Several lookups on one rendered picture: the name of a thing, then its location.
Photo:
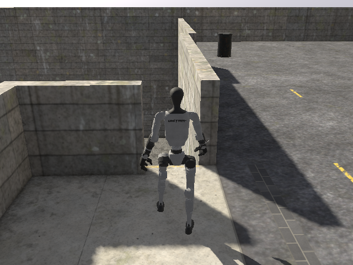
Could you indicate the robot left upper arm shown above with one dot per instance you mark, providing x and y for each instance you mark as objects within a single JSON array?
[{"x": 156, "y": 126}]

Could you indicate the left robot thigh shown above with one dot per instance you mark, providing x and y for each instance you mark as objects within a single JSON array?
[{"x": 163, "y": 161}]

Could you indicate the robot right upper arm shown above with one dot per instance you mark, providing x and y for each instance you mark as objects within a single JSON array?
[{"x": 196, "y": 124}]

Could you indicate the right robot forearm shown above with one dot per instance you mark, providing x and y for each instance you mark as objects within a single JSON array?
[{"x": 202, "y": 143}]

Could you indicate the left robot foot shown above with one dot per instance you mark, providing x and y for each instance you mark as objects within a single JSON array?
[{"x": 160, "y": 207}]

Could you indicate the left robot hand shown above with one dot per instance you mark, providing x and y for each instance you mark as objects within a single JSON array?
[{"x": 142, "y": 163}]

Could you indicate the left robot forearm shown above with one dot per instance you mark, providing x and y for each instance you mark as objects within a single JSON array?
[{"x": 148, "y": 148}]

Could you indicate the right robot hand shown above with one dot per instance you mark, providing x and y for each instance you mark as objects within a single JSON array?
[{"x": 199, "y": 148}]

